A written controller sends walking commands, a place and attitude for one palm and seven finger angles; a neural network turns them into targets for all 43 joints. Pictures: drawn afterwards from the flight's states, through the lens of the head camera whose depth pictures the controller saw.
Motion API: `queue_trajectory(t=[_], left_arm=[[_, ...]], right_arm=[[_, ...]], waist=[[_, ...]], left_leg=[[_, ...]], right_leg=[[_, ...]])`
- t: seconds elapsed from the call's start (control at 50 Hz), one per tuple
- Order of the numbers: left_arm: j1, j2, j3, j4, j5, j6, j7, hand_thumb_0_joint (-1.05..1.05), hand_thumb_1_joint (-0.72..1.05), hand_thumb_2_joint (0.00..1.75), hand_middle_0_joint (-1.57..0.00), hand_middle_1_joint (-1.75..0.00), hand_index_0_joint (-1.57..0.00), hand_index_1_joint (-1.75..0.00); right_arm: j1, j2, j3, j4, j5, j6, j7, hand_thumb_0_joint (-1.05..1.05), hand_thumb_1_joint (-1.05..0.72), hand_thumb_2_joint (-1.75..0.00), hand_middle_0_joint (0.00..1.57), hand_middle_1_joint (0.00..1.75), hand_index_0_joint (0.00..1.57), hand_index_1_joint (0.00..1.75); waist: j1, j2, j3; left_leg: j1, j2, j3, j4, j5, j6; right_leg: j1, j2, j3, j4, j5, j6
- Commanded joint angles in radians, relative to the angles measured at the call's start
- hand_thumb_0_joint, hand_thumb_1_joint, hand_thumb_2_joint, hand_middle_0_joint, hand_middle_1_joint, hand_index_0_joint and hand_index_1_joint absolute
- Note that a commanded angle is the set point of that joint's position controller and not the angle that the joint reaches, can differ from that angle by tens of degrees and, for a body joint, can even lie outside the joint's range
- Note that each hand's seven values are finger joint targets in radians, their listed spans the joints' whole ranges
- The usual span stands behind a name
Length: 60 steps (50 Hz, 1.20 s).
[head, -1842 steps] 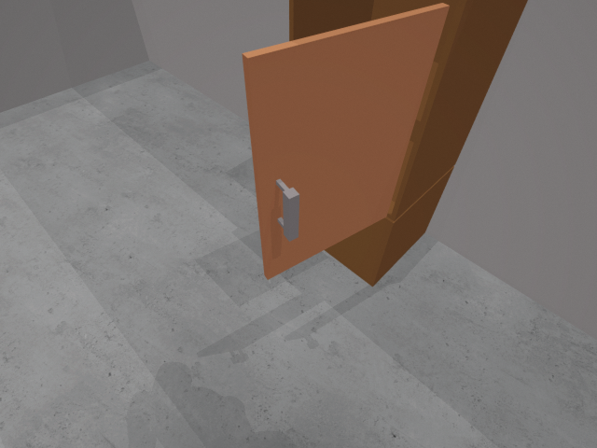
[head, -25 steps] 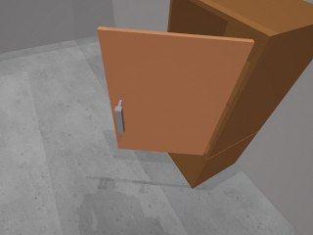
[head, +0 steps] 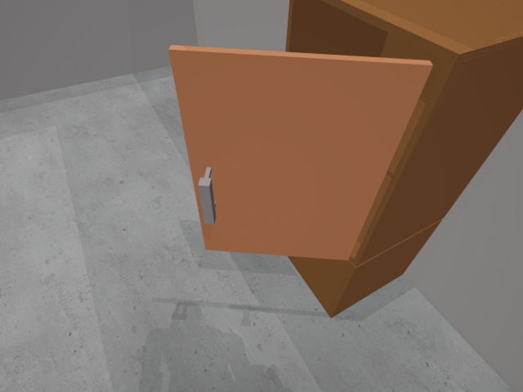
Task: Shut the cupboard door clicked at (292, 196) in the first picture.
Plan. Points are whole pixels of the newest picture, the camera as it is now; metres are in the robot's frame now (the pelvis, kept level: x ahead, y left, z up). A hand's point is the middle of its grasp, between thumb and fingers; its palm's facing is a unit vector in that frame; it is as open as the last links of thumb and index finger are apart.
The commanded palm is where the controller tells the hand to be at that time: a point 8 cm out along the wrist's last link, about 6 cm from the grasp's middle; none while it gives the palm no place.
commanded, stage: look again from close up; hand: left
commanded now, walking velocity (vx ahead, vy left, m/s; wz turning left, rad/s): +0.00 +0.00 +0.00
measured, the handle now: (209, 195) +0.53 +0.15 -0.06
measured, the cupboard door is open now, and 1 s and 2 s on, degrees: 57 57 57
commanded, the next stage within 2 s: raise the hand and make a fist in 0.40 s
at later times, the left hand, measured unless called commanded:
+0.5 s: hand out of the picture +0.06 +0.22 -0.16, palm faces -0.01 -0.96 -0.27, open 7.4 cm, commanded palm +0.09 +0.27 -0.06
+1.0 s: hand out of the picture +0.13 +0.21 -0.09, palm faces +0.04 -1.00 +0.01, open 5.8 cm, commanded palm +0.12 +0.26 -0.06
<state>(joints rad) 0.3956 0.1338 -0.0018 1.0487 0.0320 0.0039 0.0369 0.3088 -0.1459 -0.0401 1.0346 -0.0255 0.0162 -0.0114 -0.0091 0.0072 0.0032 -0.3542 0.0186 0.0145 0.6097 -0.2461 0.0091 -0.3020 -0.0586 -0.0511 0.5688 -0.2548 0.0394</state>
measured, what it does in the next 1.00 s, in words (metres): lowers itself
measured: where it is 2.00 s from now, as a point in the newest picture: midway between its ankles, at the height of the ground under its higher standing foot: outside the picture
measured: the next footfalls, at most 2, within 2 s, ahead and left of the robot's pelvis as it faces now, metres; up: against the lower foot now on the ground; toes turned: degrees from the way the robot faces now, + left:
none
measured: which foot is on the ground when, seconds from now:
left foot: down 0.00-1.00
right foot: down 0.00-1.00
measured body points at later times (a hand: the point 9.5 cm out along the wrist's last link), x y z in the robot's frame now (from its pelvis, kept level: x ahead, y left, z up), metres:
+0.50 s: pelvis -0.01 +0.01 +0.01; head -0.01 +0.02 +0.45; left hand +0.06 +0.28 -0.14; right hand +0.06 -0.24 -0.13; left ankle +0.05 +0.11 -0.73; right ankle +0.03 -0.15 -0.73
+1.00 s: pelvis -0.04 -0.01 -0.13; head +0.01 +0.02 +0.32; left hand +0.12 +0.27 -0.09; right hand +0.20 -0.24 -0.16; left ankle +0.05 +0.11 -0.73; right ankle +0.03 -0.15 -0.73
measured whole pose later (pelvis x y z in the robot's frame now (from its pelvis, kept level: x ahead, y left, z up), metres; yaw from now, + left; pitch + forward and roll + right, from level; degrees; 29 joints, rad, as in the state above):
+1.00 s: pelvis -0.04 -0.01 -0.13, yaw +1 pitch +12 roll -3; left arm 0.48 0.27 0.23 0.03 -0.37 -0.49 -0.43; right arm 0.16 -0.25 -0.02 0.52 0.03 -0.33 -0.06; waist 0.06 -0.02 -0.11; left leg -1.10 0.00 -0.08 1.40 -0.52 -0.01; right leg -1.02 0.00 -0.05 1.36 -0.56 0.02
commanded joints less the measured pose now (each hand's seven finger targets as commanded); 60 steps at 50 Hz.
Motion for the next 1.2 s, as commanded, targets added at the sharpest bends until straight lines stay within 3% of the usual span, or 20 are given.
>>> queue_trajectory(t=[0.0,0.1,0.18,0.46,0.48,0.5,0.52,0.54,0.56,0.58,0.62,0.64,0.68,0.72,0.78,0.82,0.86,0.94,1.04,1.18], left_arm=[[-0.011,0.135,0.033,-0.1,0.002,-0.014,0.013,0.0,0.9,0.9,-0.2,-0.3,-0.2,-0.3],[-0.004,0.178,0.043,-0.119,-0.002,-0.027,0.011,0.0,0.9,0.9,-0.2,-0.3,-0.2,-0.3],[-0.035,0.2,0.045,-0.134,-0.006,-0.027,0.006,0.0,0.9,0.9,-0.2,-0.3,-0.2,-0.3],[-0.109,0.245,0.043,-0.148,-0.004,-0.018,-0.007,0.0,0.9,0.9,-0.2,-0.3,-0.2,-0.3],[-0.043,0.194,0.021,-0.106,-0.003,-0.011,0.026,0.0,0.9,0.9,-0.2,-0.3,-0.2,-0.3],[-1.053,0.995,0.655,-1.726,-0.093,-0.264,0.011,0.0,0.9,0.9,-0.2,-0.3,-0.2,-0.3],[-0.16,0.248,0.093,-1.198,-0.13,-0.175,-0.046,0.0,0.9,0.9,-0.22,-0.32,-0.22,-0.32],[-0.202,0.291,0.167,-1.281,-0.198,-0.151,-0.019,0.0,0.9,0.9,-0.24,-0.34,-0.24,-0.34],[0.054,0.055,0.049,-1.036,-0.185,-0.074,-0.027,0.0,0.9,0.9,-0.25,-0.36,-0.25,-0.36],[-0.155,0.142,0.094,-1.144,-0.206,-0.129,-0.016,0.0,0.9,0.9,-0.27,-0.38,-0.27,-0.38],[-0.04,0.134,0.156,-0.939,-0.21,-0.233,-0.049,0.0,0.9,0.9,-0.31,-0.42,-0.31,-0.42],[0.051,0.125,0.193,-0.803,-0.224,-0.295,-0.093,0.0,0.9,0.9,-0.33,-0.44,-0.33,-0.44],[0.127,0.119,0.237,-0.711,-0.285,-0.463,-0.21,0.0,0.9,0.9,-0.36,-0.48,-0.36,-0.48],[0.14,0.17,0.285,-0.727,-0.334,-0.615,-0.345,0.0,0.9,0.9,-0.4,-0.52,-0.4,-0.52],[0.053,0.308,0.36,-0.869,-0.371,-0.72,-0.514,0.0,0.9,0.9,-0.46,-0.58,-0.46,-0.58],[-0.009,0.322,0.356,-1.026,-0.411,-0.683,-0.538,0.0,0.9,0.9,-0.49,-0.62,-0.49,-0.62],[-0.055,0.335,0.36,-1.188,-0.453,-0.635,-0.529,0.0,0.9,0.9,-0.53,-0.66,-0.53,-0.66],[-0.097,0.334,0.313,-1.442,-0.439,-0.58,-0.455,0.0,0.9,0.9,-0.6,-0.74,-0.6,-0.74],[-0.035,0.265,0.238,-1.338,-0.377,-0.466,-0.424,0.0,0.9,0.9,-0.69,-0.84,-0.69,-0.84],[0.113,0.271,0.316,-1.302,-0.394,-0.322,-0.425,0.0,0.9,0.9,-0.82,-0.98,-0.82,-0.98]], right_arm=[[0.048,-0.086,-0.02,-0.091,0.003,-0.025,-0.005,0.0,-0.9,-0.9,0.2,0.3,0.2,0.3],[-0.023,-0.165,-0.023,-0.12,0.01,-0.052,-0.006,0.0,-0.9,-0.9,0.2,0.3,0.2,0.3],[-0.051,-0.18,-0.021,-0.132,0.008,-0.053,-0.005,0.0,-0.9,-0.9,0.2,0.3,0.2,0.3],[-0.109,-0.235,-0.021,-0.115,0.008,-0.04,0.01,0.0,-0.9,-0.9,0.2,0.3,0.2,0.3],[-0.106,-0.217,-0.01,-0.149,0.021,-0.039,0.004,0.0,-0.9,-0.9,0.2,0.3,0.2,0.3],[-0.122,-0.383,-0.055,-0.425,-0.005,-0.191,-0.083,0.0,-0.9,-0.9,0.2,0.3,0.2,0.3],[-0.226,-0.214,0.007,-0.438,0.076,-0.238,-0.096,0.0,-0.9,-0.9,0.2,0.3,0.2,0.3],[-0.233,-0.254,0.027,-0.447,0.079,-0.273,-0.097,0.0,-0.9,-0.9,0.2,0.3,0.2,0.3],[-0.188,-0.174,0.022,-0.404,0.084,-0.322,-0.073,0.0,-0.9,-0.9,0.2,0.3,0.2,0.3],[-0.162,-0.225,0.008,-0.445,0.082,-0.356,-0.063,0.0,-0.9,-0.9,0.2,0.3,0.2,0.3],[-0.172,-0.229,-0.005,-0.438,0.065,-0.372,-0.056,0.0,-0.9,-0.9,0.2,0.3,0.2,0.3],[-0.166,-0.225,-0.019,-0.443,0.064,-0.369,-0.046,0.0,-0.9,-0.9,0.2,0.3,0.2,0.3],[-0.18,-0.215,-0.036,-0.475,0.046,-0.387,-0.028,0.0,-0.9,-0.9,0.2,0.3,0.2,0.3],[-0.192,-0.222,-0.049,-0.526,0.038,-0.402,-0.016,0.0,-0.9,-0.9,0.2,0.3,0.2,0.3],[-0.209,-0.239,-0.049,-0.625,0.049,-0.421,-0.005,0.0,-0.9,-0.9,0.2,0.3,0.2,0.3],[-0.235,-0.247,-0.042,-0.68,0.056,-0.414,-0.019,0.0,-0.9,-0.9,0.2,0.3,0.2,0.3],[-0.223,-0.251,-0.035,-0.704,0.061,-0.407,-0.035,0.0,-0.9,-0.9,0.2,0.3,0.2,0.3],[-0.191,-0.239,-0.022,-0.685,0.067,-0.407,-0.078,0.0,-0.9,-0.9,0.2,0.3,0.2,0.3],[-0.171,-0.226,-0.016,-0.636,0.073,-0.383,-0.098,0.0,-0.9,-0.9,0.2,0.3,0.2,0.3],[-0.191,-0.203,-0.029,-0.675,0.078,-0.344,-0.079,0.0,-0.9,-0.9,0.2,0.3,0.2,0.3]], waist=[[-0.026,-0.096,0.069],[0.018,0.072,0.056],[0.018,0.016,0.042],[0.012,0.016,0.019],[0.028,-0.006,0.009],[-0.085,-0.058,-0.193],[0.02,0.232,-0.399],[0.038,0.211,-0.381],[0.004,0.201,-0.158],[-0.042,0.185,-0.024],[-0.044,-0.017,0.131],[-0.015,-0.102,0.157],[0.038,-0.226,0.055],[0.06,-0.234,-0.087],[0.085,-0.036,-0.291],[0.092,0.085,-0.372],[0.078,0.151,-0.37],[0.023,0.125,-0.354],[-0.011,0.087,-0.261],[0.067,0.018,-0.395]], left_leg=[[-0.006,0.028,-0.039,-0.064,-0.085,0.009],[-0.019,0.088,-0.113,-0.18,0.048,0.036],[-0.006,0.071,-0.086,-0.168,0.068,0.03],[0.022,0.08,-0.107,-0.266,-0.098,0.022],[0.048,0.086,0.019,-0.093,-0.067,-0.018],[0.17,0.047,-0.106,-0.066,0.103,0.028],[0.321,0.025,-0.042,-0.053,0.15,0.0],[0.226,0.006,-0.059,-0.13,0.067,-0.045],[0.094,0.007,-0.088,-0.183,-0.178,-0.032],[-0.029,-0.017,-0.114,-0.152,-0.316,-0.023],[-0.216,-0.037,-0.113,-0.029,-0.368,-0.033],[-0.283,-0.045,-0.104,0.035,-0.357,-0.042],[-0.411,-0.056,-0.054,0.206,-0.311,-0.041],[-0.513,-0.059,-0.024,0.347,-0.276,-0.033],[-0.585,-0.057,-0.018,0.46,-0.303,-0.013],[-0.572,-0.052,-0.028,0.468,-0.391,-0.003],[-0.565,-0.042,-0.065,0.452,-0.474,-0.003],[-0.573,-0.023,-0.1,0.479,-0.484,0.022],[-0.629,-0.018,-0.118,0.511,-0.451,0.024],[-0.589,-0.023,-0.104,0.508,-0.208,0.011]], right_leg=[[-0.139,-0.069,0.125,-0.165,-0.24,-0.08],[-0.002,-0.014,0.059,-0.075,0.002,-0.059],[0.04,-0.029,0.08,-0.096,0.043,-0.058],[0.069,-0.042,0.077,-0.16,-0.025,-0.046],[0.067,-0.061,0.068,-0.125,0.018,-0.049],[0.085,-0.013,0.032,0.092,0.084,-0.091],[-0.065,0.039,-0.064,0.17,-0.034,-0.077],[0.014,0.065,-0.09,0.101,-0.009,-0.086],[-0.1,0.064,-0.077,0.047,-0.065,-0.059],[-0.146,0.052,-0.052,0.027,-0.119,-0.051],[-0.34,0.066,-0.079,0.101,-0.249,-0.052],[-0.395,0.067,-0.082,0.137,-0.29,-0.058],[-0.507,0.064,-0.051,0.236,-0.405,-0.062],[-0.532,0.05,0.025,0.303,-0.477,-0.071],[-0.539,0.044,0.119,0.407,-0.515,-0.084],[-0.591,0.052,0.124,0.459,-0.539,-0.078],[-0.617,0.066,0.116,0.479,-0.538,-0.079],[-0.634,0.088,0.109,0.476,-0.535,-0.075],[-0.692,0.1,0.062,0.496,-0.468,-0.067],[-0.58,0.092,0.022,0.52,-0.296,-0.069]])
